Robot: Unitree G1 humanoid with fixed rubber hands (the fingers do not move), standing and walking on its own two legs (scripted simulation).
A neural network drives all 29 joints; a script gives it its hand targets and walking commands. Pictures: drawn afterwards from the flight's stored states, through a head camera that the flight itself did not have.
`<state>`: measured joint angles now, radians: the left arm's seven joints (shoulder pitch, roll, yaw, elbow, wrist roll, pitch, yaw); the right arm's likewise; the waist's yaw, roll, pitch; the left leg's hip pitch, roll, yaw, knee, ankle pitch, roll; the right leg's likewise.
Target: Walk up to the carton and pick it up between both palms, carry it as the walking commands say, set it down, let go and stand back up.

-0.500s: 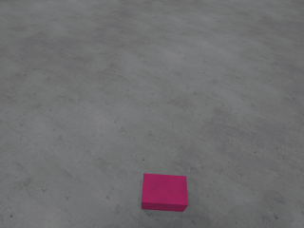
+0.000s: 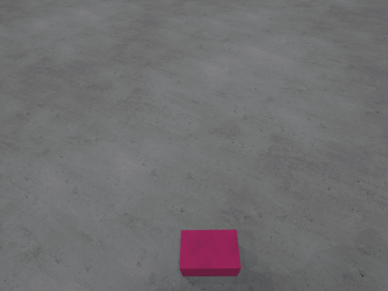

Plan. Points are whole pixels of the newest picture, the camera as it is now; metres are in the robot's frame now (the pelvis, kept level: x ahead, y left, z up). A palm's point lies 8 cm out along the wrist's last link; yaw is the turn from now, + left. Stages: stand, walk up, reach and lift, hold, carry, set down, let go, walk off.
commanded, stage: walk up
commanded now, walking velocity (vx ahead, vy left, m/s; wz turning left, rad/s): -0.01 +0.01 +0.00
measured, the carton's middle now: (209, 253) +0.36 -0.01 -0.69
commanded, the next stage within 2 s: stand in 0.20 s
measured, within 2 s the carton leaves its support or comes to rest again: neither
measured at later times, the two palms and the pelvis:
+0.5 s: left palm out of the picture +0.06 +0.23 -0.14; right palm out of the picture +0.04 -0.22 -0.14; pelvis -0.01 +0.01 -0.01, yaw +1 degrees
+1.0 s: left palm out of the picture +0.14 +0.22 -0.18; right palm (308, 290) +0.15 -0.23 -0.18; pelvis -0.06 +0.01 -0.06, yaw +3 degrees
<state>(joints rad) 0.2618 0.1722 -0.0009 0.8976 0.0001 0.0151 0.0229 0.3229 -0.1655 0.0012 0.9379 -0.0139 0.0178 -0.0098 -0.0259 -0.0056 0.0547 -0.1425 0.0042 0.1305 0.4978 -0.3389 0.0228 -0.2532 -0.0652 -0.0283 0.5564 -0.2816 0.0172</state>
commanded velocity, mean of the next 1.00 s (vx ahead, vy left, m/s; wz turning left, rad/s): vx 0.00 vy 0.01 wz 0.00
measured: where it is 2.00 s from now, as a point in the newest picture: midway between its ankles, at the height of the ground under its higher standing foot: outside the picture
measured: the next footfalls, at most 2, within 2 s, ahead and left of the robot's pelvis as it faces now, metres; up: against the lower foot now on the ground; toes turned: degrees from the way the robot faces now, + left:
none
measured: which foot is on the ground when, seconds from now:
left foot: down 0.00-1.00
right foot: down 0.00-1.00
